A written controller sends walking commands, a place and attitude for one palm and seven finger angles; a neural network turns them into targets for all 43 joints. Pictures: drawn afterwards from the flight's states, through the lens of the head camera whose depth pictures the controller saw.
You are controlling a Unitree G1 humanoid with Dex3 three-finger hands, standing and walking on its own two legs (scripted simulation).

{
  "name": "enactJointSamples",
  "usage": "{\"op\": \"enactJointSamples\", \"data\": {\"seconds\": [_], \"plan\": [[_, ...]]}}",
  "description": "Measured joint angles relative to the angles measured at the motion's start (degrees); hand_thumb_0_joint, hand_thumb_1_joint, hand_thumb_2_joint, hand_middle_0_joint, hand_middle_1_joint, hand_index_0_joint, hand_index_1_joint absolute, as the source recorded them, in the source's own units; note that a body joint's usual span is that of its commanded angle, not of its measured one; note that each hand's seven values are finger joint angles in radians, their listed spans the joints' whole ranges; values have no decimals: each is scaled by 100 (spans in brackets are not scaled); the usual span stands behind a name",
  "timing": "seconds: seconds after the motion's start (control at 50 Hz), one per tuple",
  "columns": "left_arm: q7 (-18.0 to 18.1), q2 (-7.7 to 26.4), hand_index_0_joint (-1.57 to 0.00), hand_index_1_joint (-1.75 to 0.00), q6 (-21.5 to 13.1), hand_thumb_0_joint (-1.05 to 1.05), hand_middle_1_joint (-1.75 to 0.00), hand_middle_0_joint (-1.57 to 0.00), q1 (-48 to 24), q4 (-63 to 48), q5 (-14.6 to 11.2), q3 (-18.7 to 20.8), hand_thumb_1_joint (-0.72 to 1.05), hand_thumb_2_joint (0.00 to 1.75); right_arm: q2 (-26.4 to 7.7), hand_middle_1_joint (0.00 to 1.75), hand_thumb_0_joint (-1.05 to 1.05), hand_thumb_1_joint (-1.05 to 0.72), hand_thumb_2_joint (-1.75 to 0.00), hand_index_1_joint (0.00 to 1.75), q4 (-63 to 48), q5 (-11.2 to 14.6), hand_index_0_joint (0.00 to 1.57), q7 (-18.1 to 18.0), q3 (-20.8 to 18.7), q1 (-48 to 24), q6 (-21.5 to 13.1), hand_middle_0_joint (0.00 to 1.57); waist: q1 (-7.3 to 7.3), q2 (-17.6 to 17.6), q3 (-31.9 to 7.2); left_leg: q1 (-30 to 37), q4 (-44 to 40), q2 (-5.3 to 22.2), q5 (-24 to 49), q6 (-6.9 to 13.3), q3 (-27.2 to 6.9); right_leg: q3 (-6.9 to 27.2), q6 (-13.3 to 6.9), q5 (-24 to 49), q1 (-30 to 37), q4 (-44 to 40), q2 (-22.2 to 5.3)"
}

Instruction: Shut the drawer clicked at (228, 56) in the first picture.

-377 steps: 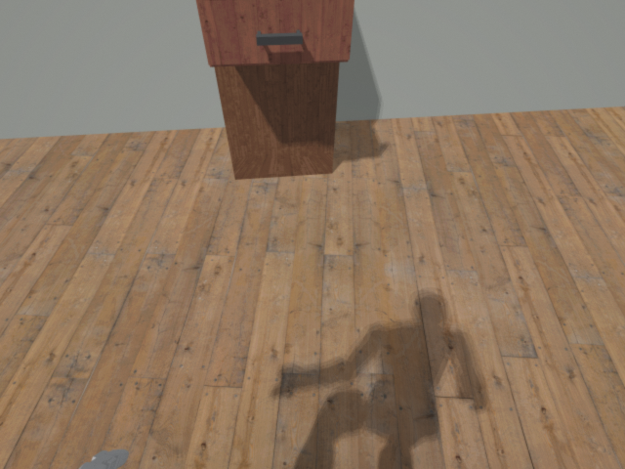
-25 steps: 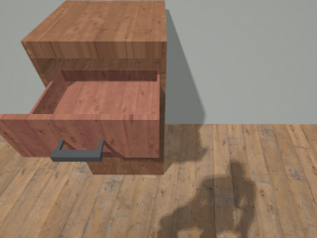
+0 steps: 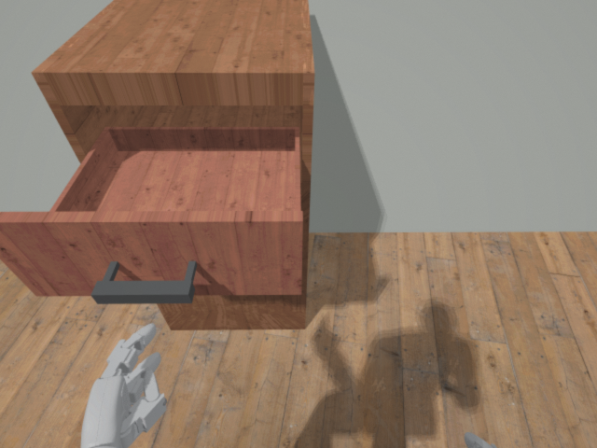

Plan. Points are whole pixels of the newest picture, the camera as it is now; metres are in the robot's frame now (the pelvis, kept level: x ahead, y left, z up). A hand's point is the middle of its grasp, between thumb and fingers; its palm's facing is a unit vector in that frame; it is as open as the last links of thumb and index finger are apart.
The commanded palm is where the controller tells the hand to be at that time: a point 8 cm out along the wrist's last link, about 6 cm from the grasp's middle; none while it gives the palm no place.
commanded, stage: raise the hand and make a fist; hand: left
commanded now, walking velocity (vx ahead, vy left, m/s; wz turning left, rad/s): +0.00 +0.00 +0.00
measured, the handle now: (148, 279) +0.34 +0.23 +0.04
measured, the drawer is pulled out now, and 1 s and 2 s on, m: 0.30 0.30 0.30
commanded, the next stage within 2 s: bring the fist close to the handle in 1.70 s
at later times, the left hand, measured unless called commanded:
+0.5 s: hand (167, 422) +0.16 +0.16 +0.03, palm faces +0.01 -1.00 -0.08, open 4.4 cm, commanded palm +0.11 +0.23 +0.04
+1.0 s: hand (132, 402) +0.16 +0.18 +0.09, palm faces +0.08 -0.99 -0.09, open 3.0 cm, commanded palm +0.11 +0.23 +0.10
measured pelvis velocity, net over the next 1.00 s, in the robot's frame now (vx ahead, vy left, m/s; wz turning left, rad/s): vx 0.00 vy -0.01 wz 0.01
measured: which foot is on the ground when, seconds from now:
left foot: down 0.00-1.00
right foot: down 0.00-1.00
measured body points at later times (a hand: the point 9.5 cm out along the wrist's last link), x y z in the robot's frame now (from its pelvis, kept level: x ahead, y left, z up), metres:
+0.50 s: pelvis -0.02 -0.04 -0.05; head +0.01 -0.05 +0.40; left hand +0.15 +0.21 +0.03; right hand +0.18 -0.24 -0.12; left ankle +0.00 +0.09 -0.72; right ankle +0.00 -0.13 -0.72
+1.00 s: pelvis +0.00 -0.01 -0.02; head +0.00 -0.02 +0.43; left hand +0.15 +0.23 +0.10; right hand +0.21 -0.23 -0.06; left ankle +0.00 +0.09 -0.72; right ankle +0.00 -0.13 -0.72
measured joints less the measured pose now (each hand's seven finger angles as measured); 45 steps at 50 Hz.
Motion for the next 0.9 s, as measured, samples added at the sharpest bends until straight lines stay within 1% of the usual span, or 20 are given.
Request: {"op": "enactJointSamples", "data": {"seconds": [0.04, 0.08, 0.1, 0.12, 0.14, 0.18, 0.24, 0.3, 0.34, 0.38, 0.4, 0.46, 0.52, 0.56, 0.62, 0.68, 0.74, 0.8, 0.9], "plan": [[-459, -96, -29, -40, -809, 1, -40, -29, -35, -290, -175, 96, 93, 89, -40, 30, 2, -92, -90, 30, -396, -26, 20, 135, -91, -289, -28, 20, -11, -45, -215, -487, 458, 68, -176, -34, 54, 59, -34, -144, -518, 457, 47], [-1060, -181, -32, -43, -1622, 1, -43, -32, 8, -386, -317, 144, 93, 89, -47, 30, 2, -92, -90, 30, -788, -36, 20, 274, -182, -591, -11, 20, 2, -127, -341, -991, 993, 142, -388, -73, 82, 94, -81, -336, -1040, 987, 97], [-1323, -197, -34, -45, -1900, 1, -45, -34, 71, -406, -342, 159, 92, 89, -53, 30, 2, -91, -90, 30, -988, -28, 20, 323, -221, -726, 20, 20, 25, -165, -363, -1209, 1248, 173, -491, -79, 84, 100, -94, -434, -1264, 1239, 117], [-1530, -190, -36, -47, -2040, 0, -47, -36, 169, -445, -357, 167, 92, 89, -62, 30, 2, -91, -90, 30, -1188, -12, 20, 346, -249, -839, 64, 20, 61, -204, -377, -1406, 1480, 198, -583, -78, 81, 100, -103, -526, -1465, 1475, 132], [-1679, -165, -37, -49, -2059, 0, -49, -38, 294, -498, -372, 175, 92, 89, -74, 30, 1, -91, -90, 30, -1379, 8, 20, 343, -266, -929, 117, 20, 109, -239, -386, -1578, 1685, 218, -661, -109, 70, 93, -128, -606, -1640, 1685, 142], [-1799, -90, -42, -53, -1883, 0, -53, -42, 566, -614, -419, 199, 91, 89, -107, 30, 1, -91, -90, 30, -1712, 45, 20, 283, -273, -1046, 224, 20, 224, -274, -393, -1861, 2021, 246, -790, -151, 8, 38, -181, -761, -1897, 2006, 155], [-1658, 27, -48, -60, -1617, 1, -59, -48, 873, -784, -483, 347, 90, 89, -117, 30, 1, -91, -90, 30, -2001, 58, 20, 155, -240, -1083, 301, 20, 404, -225, -395, -2151, 2367, 284, -911, -220, -176, -139, -260, -890, -2091, 2272, 181], [-1548, 124, -54, -66, -1674, 1, -66, -54, 977, -1046, -588, 581, 90, 89, -54, 30, 1, -91, -90, 30, -2027, 52, 20, 53, -95, -1006, 282, 20, 530, -144, -396, -2320, 2564, 316, -967, -278, -386, -343, -326, -956, -2140, 2357, 214], [-1660, 189, -57, -70, -1799, 1, -70, -58, 854, -1194, -687, 682, 90, 89, 2, 30, 1, -91, -90, 30, -1918, 65, 20, 12, 46, -937, 228, 20, 566, -61, -376, -2375, 2641, 336, -981, -309, -514, -467, -364, -967, -2120, 2357, 239], [-1894, 264, -61, -75, -1811, 1, -74, -61, 601, -1246, -783, 725, 90, 90, 70, 30, 1, -91, -90, 30, -1750, 101, 20, -23, 196, -876, 181, 20, 559, 32, -327, -2369, 2652, 354, -971, -333, -601, -550, -392, -949, -2062, 2308, 265], [-2026, 308, -63, -77, -1738, 1, -77, -63, 458, -1236, -826, 731, 90, 90, 113, 30, 1, -90, -90, 30, -1663, 123, 20, -38, 263, -840, 175, 20, 540, 71, -303, -2344, 2626, 363, -955, -340, -621, -569, -400, -928, -2026, 2266, 277], [-2318, 442, -69, -83, -1257, 1, -83, -69, 133, -1156, -919, 741, 90, 90, 247, 30, 1, -90, -90, 30, -1448, 187, 20, -90, 390, -668, 199, 20, 432, 153, -264, -2169, 2409, 379, -865, -359, -592, -542, -397, -834, -1873, 2063, 300], [-2328, 522, -75, -90, -771, 1, -90, -75, 77, -1062, -1003, 856, 90, 90, 327, 30, 1, -90, -90, 30, -1298, 217, 21, -148, 402, -455, 238, 20, 283, 189, -258, -1893, 2077, 387, -753, -349, -475, -432, -370, -721, -1669, 1796, 312], [-2223, 528, -79, -94, -620, 1, -94, -80, 162, -1069, -1058, 985, 90, 89, 324, 30, 1, -90, -90, 30, -1232, 222, 21, -174, 346, -305, 228, 20, 204, 193, -263, -1716, 1862, 385, -688, -336, -392, -354, -348, -654, -1541, 1627, 315], [-2074, 526, -85, -101, -682, 1, -100, -85, 379, -1163, -1117, 1184, 90, 89, 239, 30, 2, -90, -90, 30, -1141, 231, 21, -189, 224, -126, 169, 20, 159, 157, -262, -1502, 1616, 374, -623, -310, -289, -257, -316, -586, -1384, 1435, 311], [-2042, 486, -91, -107, -850, 1, -107, -91, 619, -1337, -1156, 1237, 90, 89, 73, 30, 2, -90, -90, 30, -1086, 249, 20, -177, 98, -15, 33, 20, 166, 149, -241, -1366, 1485, 352, -597, -274, -254, -224, -279, -546, -1248, 1295, 295], [-2066, 422, -97, -114, -934, 1, -113, -97, 808, -1535, -1142, 1112, 90, 90, -82, 30, 2, -90, -90, 30, -1081, 269, 20, -174, 9, -2, -123, 20, 209, 132, -209, -1270, 1417, 324, -591, -229, -239, -210, -237, -523, -1138, 1199, 271], [-2008, 383, -103, -120, -913, 1, -120, -103, 923, -1759, -1036, 921, 90, 90, -166, 30, 2, -90, -90, 30, -1126, 272, 20, -173, -32, -77, -266, 20, 254, 119, -183, -1171, 1376, 295, -596, -186, -232, -203, -202, -508, -1020, 1126, 247], [-1780, 363, -113, -131, -769, 1, -131, -113, 937, -2143, -872, 714, 90, 90, -108, 30, 2, -91, -90, 30, -1281, 262, 20, -136, 43, -309, -384, 20, 326, 107, -179, -968, 1304, 249, -606, -134, -226, -198, -150, -500, -794, 1021, 207]]}}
